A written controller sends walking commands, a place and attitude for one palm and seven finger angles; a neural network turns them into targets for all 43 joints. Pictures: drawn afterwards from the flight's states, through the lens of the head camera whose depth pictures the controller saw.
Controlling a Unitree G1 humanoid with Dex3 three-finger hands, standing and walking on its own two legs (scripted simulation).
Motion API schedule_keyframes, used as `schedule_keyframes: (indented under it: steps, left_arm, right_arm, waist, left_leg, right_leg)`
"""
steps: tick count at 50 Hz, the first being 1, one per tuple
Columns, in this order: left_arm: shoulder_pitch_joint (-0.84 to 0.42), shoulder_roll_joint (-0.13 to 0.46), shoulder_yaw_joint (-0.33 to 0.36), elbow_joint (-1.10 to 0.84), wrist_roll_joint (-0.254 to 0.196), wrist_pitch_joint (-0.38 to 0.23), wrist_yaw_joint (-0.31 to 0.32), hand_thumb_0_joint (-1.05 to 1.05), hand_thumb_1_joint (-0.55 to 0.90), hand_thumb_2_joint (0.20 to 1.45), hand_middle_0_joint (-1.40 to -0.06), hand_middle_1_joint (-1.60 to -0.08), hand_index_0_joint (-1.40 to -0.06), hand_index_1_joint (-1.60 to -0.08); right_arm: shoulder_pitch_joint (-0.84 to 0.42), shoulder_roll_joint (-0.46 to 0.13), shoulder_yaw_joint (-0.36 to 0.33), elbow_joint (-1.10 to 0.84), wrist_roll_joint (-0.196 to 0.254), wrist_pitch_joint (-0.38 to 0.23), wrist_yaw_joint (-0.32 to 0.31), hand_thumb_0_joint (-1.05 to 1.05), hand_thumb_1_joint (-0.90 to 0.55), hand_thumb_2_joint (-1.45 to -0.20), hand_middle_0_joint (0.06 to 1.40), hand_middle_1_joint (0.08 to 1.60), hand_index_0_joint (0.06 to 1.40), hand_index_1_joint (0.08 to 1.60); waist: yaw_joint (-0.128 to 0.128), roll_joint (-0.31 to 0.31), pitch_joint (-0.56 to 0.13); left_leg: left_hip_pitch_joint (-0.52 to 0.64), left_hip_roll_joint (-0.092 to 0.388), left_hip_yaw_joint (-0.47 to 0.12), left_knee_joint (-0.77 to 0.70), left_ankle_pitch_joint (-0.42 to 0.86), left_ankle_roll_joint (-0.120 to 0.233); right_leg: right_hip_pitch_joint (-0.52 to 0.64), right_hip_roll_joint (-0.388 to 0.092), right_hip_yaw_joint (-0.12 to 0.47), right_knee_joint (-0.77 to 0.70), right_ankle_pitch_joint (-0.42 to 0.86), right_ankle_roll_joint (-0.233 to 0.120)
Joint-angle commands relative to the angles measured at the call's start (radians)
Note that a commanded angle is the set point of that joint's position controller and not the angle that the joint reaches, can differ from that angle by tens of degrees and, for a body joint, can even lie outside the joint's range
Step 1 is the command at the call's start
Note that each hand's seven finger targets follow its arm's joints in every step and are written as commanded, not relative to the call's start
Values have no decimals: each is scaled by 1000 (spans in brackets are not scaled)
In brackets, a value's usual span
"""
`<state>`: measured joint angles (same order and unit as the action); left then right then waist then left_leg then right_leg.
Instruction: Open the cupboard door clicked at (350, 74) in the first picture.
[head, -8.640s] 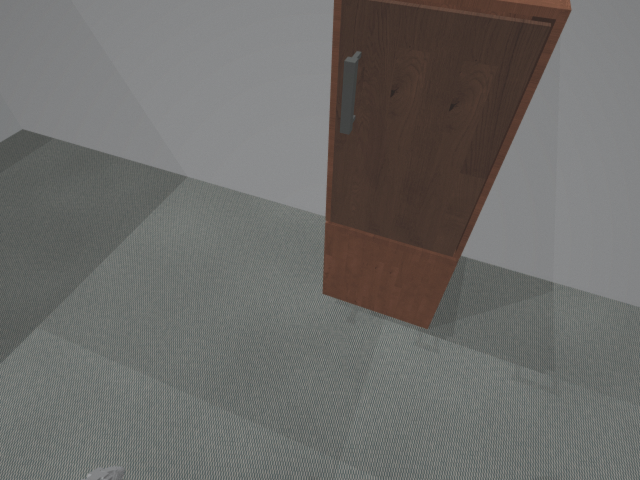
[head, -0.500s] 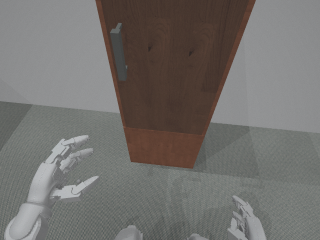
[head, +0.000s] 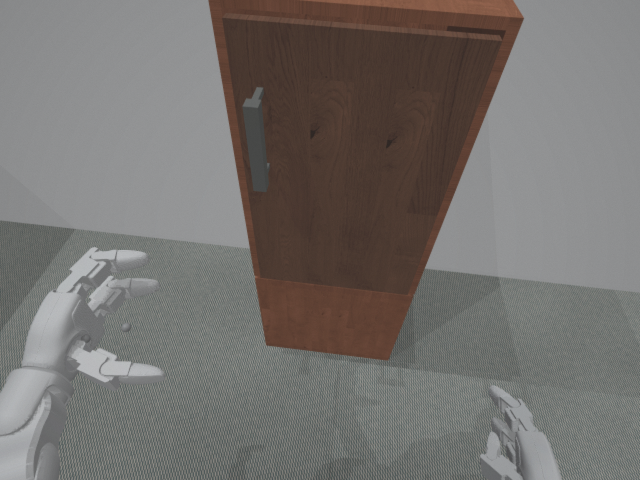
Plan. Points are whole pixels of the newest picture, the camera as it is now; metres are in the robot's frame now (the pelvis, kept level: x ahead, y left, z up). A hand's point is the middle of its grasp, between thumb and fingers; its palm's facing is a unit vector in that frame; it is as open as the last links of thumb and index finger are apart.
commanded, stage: raise the hand with hooked fingers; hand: left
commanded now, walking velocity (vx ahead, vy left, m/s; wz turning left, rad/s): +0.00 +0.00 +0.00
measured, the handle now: (260, 141) +0.58 +0.14 +0.11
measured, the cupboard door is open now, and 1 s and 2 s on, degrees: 0 0 0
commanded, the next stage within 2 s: move the hooked fingers beside the handle in 0.90 s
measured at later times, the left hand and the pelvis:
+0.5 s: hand (104, 260) +0.30 +0.26 +0.14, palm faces -0.01 -1.00 -0.04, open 14.0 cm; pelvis +0.01 -0.01 +0.02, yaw +0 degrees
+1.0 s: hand (118, 267) +0.30 +0.25 +0.13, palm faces +0.00 -1.00 -0.04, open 14.0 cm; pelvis +0.00 -0.02 +0.02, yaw -1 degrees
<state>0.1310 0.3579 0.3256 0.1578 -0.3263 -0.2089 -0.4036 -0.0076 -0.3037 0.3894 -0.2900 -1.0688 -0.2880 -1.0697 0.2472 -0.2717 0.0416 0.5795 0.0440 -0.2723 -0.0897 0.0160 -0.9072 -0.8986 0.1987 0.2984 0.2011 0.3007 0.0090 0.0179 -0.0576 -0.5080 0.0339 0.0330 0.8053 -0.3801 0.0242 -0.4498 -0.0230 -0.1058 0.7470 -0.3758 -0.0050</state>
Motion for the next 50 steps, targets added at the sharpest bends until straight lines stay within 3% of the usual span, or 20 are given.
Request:
schedule_keyframes:
  steps: [1,6,7,8,12,16,20,23,26,28,31,34,37,38,41,45,50]
  left_arm:
    - [-229,217,110,-169,-35,-29,-33,0,-500,300,-300,-1200,-300,-1200]
    - [-316,259,137,-132,-37,-3,-61,0,-500,300,-300,-1200,-300,-1200]
    - [-322,262,147,-105,-41,5,-65,0,-500,300,-300,-1200,-300,-1200]
    - [-343,286,162,-93,-44,11,-74,0,-500,300,-300,-1200,-300,-1200]
    - [-405,304,173,-48,-48,24,-98,0,-500,300,-300,-1200,-300,-1200]
    - [-473,345,192,-21,-47,35,-116,0,-500,300,-300,-1200,-300,-1200]
    - [-520,388,220,26,-50,48,-129,0,-500,300,-300,-1200,-300,-1200]
    - [-460,339,188,94,-60,65,-148,0,-500,300,-300,-1200,-300,-1200]
    - [-465,357,198,55,-52,59,-146,0,-500,300,-300,-1200,-300,-1200]
    - [-461,378,221,44,-55,53,-135,0,-500,300,-300,-1200,-300,-1200]
    - [-483,377,227,7,-49,33,-117,0,-500,300,-300,-1200,-300,-1200]
    - [-497,398,244,-2,-46,20,-104,0,-500,300,-300,-1200,-300,-1200]
    - [-493,365,219,2,-42,13,-103,0,-500,300,-300,-1200,-300,-1200]
    - [-495,381,226,4,-45,16,-105,0,-500,300,-300,-1200,-300,-1200]
    - [-494,353,202,26,-42,24,-114,0,-500,300,-300,-1200,-300,-1200]
    - [-490,359,209,55,-46,31,-117,0,-500,300,-300,-1200,-300,-1200]
    - [-508,354,202,62,-50,29,-124,0,-500,300,-300,-1200,-300,-1200]
  right_arm:
    - [-52,-137,-45,-138,10,-41,-12,0,-900,-900,200,300,200,300]
    - [-54,-138,-39,-134,9,-33,-19,0,-900,-900,200,300,200,300]
    - [-56,-138,-38,-133,10,-32,-21,0,-900,-900,200,300,200,300]
    - [-55,-143,-35,-133,8,-28,-22,0,-900,-900,200,300,200,300]
    - [-58,-141,-35,-129,14,-21,-29,0,-900,-900,200,300,200,300]
    - [-55,-143,-31,-126,15,-16,-31,0,-900,-900,200,300,200,300]
    - [-49,-148,-32,-123,16,-9,-32,0,-900,-900,200,300,200,300]
    - [-43,-150,-35,-129,19,-7,-24,0,-900,-900,200,300,200,300]
    - [-42,-152,-43,-137,19,-6,-17,0,-900,-900,200,300,200,300]
    - [-40,-153,-42,-140,15,-3,-13,0,-900,-900,200,300,200,300]
    - [-39,-147,-45,-140,16,-3,-15,0,-900,-900,200,300,200,300]
    - [-41,-147,-44,-139,12,-3,-18,0,-900,-900,200,300,200,300]
    - [-42,-142,-44,-132,18,-6,-23,0,-900,-900,200,300,200,300]
    - [-40,-146,-43,-135,14,-3,-24,0,-900,-900,200,300,200,300]
    - [-44,-143,-42,-130,20,-3,-27,0,-900,-900,200,300,200,300]
    - [-46,-145,-39,-129,19,-2,-29,0,-900,-900,200,300,200,300]
    - [-52,-144,-38,-132,21,-2,-30,0,-900,-900,200,300,200,300]
  waist:
    - [-2,91,-162]
    - [-1,87,-174]
    - [-2,60,-161]
    - [7,67,-155]
    - [-2,48,-166]
    - [1,78,-182]
    - [4,58,-180]
    - [9,11,-149]
    - [13,55,-188]
    - [17,24,-179]
    - [13,74,-199]
    - [11,60,-193]
    - [5,95,-184]
    - [9,62,-188]
    - [5,79,-170]
    - [5,28,-165]
    - [5,37,-163]
  left_leg:
    - [164,-25,-66,-173,208,-8]
    - [204,-24,-68,-194,236,-6]
    - [202,-24,-69,-199,232,-5]
    - [202,-28,-67,-199,241,-6]
    - [223,-28,-61,-213,248,-1]
    - [246,-31,-57,-222,271,0]
    - [250,-32,-52,-233,270,3]
    - [229,-34,-44,-230,272,5]
    - [246,-37,-35,-228,287,6]
    - [234,-35,-36,-227,292,7]
    - [250,-36,-28,-228,292,7]
    - [245,-35,-28,-231,278,9]
    - [259,-35,-26,-237,267,7]
    - [257,-33,-25,-233,276,9]
    - [254,-35,-25,-241,261,8]
    - [244,-35,-29,-244,244,9]
    - [240,-37,-27,-241,231,9]
  right_leg:
    - [54,43,34,-121,199,-21]
    - [83,45,36,-144,230,-22]
    - [84,45,36,-151,230,-21]
    - [102,49,41,-156,238,-26]
    - [113,42,47,-178,253,-21]
    - [137,39,53,-190,281,-23]
    - [153,38,61,-208,288,-21]
    - [152,37,67,-210,301,-18]
    - [154,32,71,-205,321,-16]
    - [165,33,76,-205,325,-16]
    - [163,31,79,-205,326,-15]
    - [170,30,87,-210,316,-13]
    - [158,29,82,-216,303,-13]
    - [169,31,88,-213,317,-12]
    - [154,29,83,-219,306,-11]
    - [154,29,84,-225,286,-9]
    - [151,27,91,-227,269,-9]
